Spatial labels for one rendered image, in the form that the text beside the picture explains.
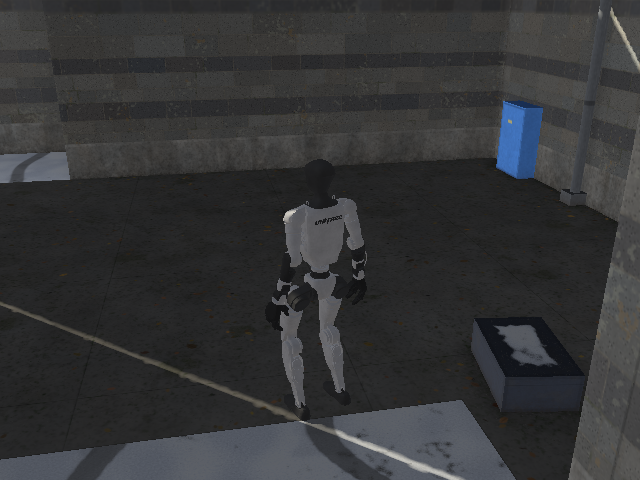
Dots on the left robot upper arm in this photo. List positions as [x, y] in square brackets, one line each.
[293, 219]

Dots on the right robot upper arm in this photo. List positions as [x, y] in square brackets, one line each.
[351, 220]

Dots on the humanoid robot torso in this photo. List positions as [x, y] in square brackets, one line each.
[321, 243]

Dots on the robot right forearm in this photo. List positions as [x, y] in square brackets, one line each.
[358, 262]

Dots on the robot right hand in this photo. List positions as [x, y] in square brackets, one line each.
[354, 285]

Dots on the robot right thigh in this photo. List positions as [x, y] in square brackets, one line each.
[328, 309]

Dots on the robot left forearm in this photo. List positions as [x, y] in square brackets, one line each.
[284, 282]

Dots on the robot left hand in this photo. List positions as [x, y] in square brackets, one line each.
[273, 313]

